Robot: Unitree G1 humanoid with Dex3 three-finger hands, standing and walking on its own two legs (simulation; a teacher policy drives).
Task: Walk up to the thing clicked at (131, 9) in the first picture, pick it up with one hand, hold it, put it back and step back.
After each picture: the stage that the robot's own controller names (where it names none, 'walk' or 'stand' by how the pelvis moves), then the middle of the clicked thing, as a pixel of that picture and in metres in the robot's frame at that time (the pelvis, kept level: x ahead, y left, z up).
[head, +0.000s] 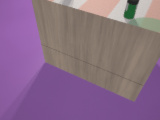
stand; (131, 8) +0.92 -0.27 +0.01
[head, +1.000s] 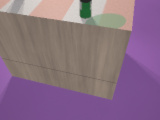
walk; (85, 6) +0.85 +0.03 +0.04
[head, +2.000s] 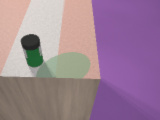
stand; (32, 51) +0.48 +0.22 +0.04
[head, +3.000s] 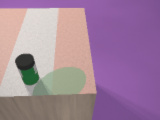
stand; (28, 69) +0.44 +0.22 +0.01
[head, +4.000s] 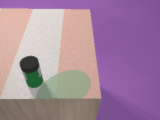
stand; (32, 72) +0.43 +0.21 +0.01
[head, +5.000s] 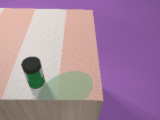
stand; (34, 73) +0.42 +0.20 +0.01
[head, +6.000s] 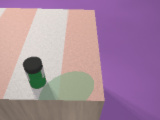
stand; (35, 73) +0.42 +0.19 +0.01
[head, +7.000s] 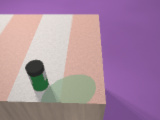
rise first; (37, 76) +0.42 +0.21 +0.01
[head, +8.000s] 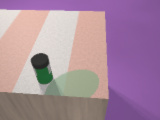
go down; (42, 69) +0.44 +0.20 +0.02
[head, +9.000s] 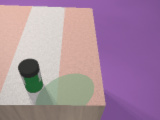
go down; (31, 76) +0.40 +0.19 +0.02
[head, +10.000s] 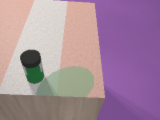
approach; (33, 67) +0.43 +0.18 +0.03
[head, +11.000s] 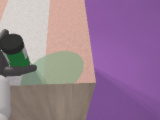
close; (16, 53) +0.44 +0.20 +0.06
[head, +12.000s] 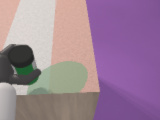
lift; (25, 66) +0.38 +0.18 +0.10
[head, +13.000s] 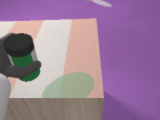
lift; (24, 58) +0.32 +0.17 +0.22
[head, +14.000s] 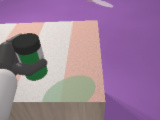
hold; (31, 57) +0.33 +0.15 +0.22
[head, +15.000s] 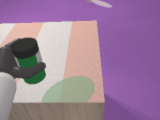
hold; (29, 61) +0.33 +0.16 +0.20
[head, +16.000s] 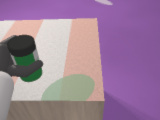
hold; (26, 59) +0.33 +0.17 +0.21
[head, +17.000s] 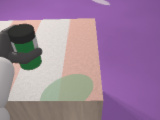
crouch; (26, 47) +0.37 +0.17 +0.22
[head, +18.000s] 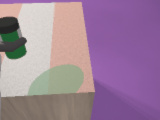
lower; (11, 38) +0.46 +0.21 +0.16
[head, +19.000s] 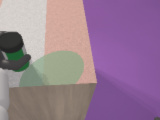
lower; (15, 52) +0.44 +0.20 +0.07
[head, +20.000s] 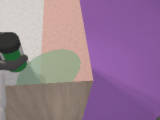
lower; (12, 53) +0.44 +0.20 +0.07
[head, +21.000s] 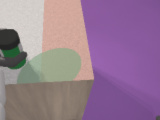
lower; (11, 50) +0.45 +0.20 +0.07
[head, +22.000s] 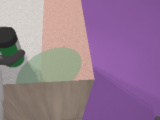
rest; (9, 48) +0.45 +0.21 +0.07
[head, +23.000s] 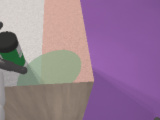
withdraw; (10, 52) +0.45 +0.21 +0.07
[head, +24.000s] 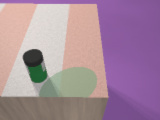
sink last; (36, 66) +0.43 +0.19 +0.04
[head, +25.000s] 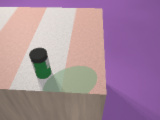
stand; (41, 63) +0.46 +0.21 +0.03
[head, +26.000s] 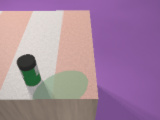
stand; (29, 70) +0.44 +0.22 +0.02
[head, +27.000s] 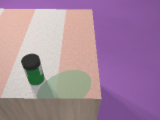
stand; (33, 70) +0.44 +0.21 +0.01
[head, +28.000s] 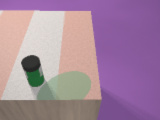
stand; (33, 71) +0.43 +0.20 +0.01
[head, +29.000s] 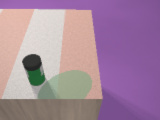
stand; (34, 70) +0.44 +0.20 +0.01
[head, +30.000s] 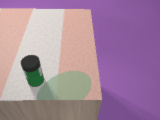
stand; (33, 71) +0.43 +0.20 +0.01
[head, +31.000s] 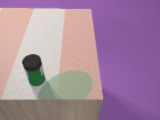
stand; (34, 70) +0.43 +0.20 +0.01
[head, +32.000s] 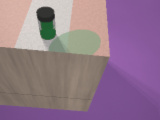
walk; (46, 24) +0.59 +0.16 +0.03
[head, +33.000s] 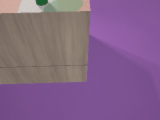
walk; out of the picture +0.86 +0.26 +0.04
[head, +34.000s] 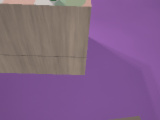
stand; out of the picture +1.10 +0.22 +0.03
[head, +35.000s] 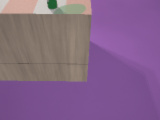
stand; out of the picture +1.04 +0.20 +0.01
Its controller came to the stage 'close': yes
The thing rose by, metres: 0.22
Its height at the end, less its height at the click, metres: +0.00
